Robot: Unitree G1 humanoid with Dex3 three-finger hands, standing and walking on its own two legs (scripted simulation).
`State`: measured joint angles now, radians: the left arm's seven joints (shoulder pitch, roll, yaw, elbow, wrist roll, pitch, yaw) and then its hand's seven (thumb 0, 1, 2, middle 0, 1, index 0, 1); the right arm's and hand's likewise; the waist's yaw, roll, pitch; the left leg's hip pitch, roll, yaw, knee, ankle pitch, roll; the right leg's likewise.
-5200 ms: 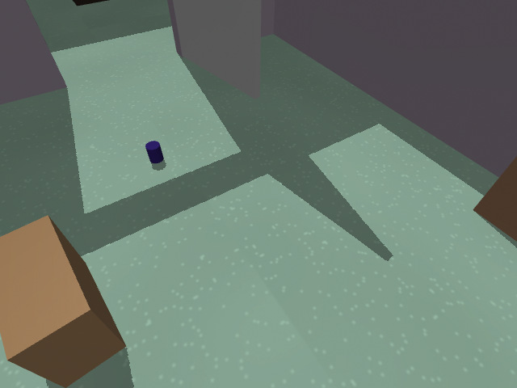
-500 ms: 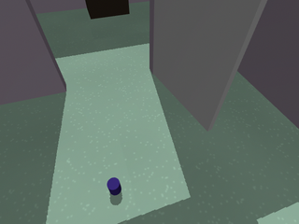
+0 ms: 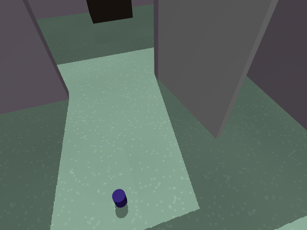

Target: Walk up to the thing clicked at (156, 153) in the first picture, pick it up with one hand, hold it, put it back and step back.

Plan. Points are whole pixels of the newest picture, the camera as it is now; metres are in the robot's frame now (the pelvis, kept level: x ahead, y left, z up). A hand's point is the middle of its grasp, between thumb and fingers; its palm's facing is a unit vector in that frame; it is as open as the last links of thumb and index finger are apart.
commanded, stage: walk up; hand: left
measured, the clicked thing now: (119, 198) +0.45 +0.23 -0.73
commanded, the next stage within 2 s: none
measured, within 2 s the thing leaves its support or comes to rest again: neither
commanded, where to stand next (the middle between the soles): +0.05 -0.01 m, yaw +0 degrees
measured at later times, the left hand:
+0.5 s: hand out of the picture +0.11 +0.29 -0.21, palm faces -0.10 -0.94 -0.33, open 7.4 cm
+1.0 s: hand out of the picture +0.04 +0.35 -0.16, palm faces -0.01 -0.85 -0.53, open 7.4 cm
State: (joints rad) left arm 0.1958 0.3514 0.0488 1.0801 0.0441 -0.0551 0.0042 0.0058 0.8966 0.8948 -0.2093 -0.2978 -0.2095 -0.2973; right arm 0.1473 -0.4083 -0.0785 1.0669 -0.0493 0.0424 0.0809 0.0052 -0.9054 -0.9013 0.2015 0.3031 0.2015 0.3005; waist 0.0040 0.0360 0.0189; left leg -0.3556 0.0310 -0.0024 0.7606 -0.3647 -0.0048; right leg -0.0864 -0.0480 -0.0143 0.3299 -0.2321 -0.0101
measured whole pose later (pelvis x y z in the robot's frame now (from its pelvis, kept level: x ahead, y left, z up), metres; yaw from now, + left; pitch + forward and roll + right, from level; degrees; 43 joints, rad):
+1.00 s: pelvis +0.02 +0.03 -0.04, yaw -1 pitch -2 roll +1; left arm 0.37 0.48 0.09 0.87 0.02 -0.03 0.01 0.01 0.89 0.90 -0.21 -0.30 -0.21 -0.30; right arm 0.26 -0.43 -0.09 0.89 -0.02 0.00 0.07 0.01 -0.90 -0.90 0.20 0.30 0.20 0.30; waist 0.03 0.02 0.10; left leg -0.41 0.00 0.02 0.75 -0.28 0.00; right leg -0.24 -0.18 0.04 0.80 -0.49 0.03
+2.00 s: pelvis +0.01 +0.06 -0.04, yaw -2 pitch -3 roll +0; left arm 0.25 0.48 0.08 0.89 -0.01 0.07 0.03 0.01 0.90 0.90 -0.20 -0.30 -0.20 -0.30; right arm 0.24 -0.41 -0.06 0.87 0.00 -0.04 0.00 0.01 -0.90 -0.90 0.20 0.30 0.20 0.30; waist 0.01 -0.01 0.15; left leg -0.42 -0.01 0.03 0.76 -0.29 0.03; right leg -0.43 -0.01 0.16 1.19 -0.57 -0.02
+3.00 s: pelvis -0.07 +0.00 -0.03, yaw +0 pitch -3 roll +0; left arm 0.17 0.43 0.07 0.90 0.00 -0.01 -0.01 0.01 0.90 0.90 -0.20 -0.30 -0.20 -0.30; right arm 0.32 -0.40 -0.03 0.91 -0.01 -0.03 0.00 0.00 -0.90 -0.90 0.21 0.30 0.21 0.30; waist -0.03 -0.01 0.08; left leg -0.31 -0.03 -0.05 0.70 -0.34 0.01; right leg -0.38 -0.04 0.00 0.66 -0.25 -0.03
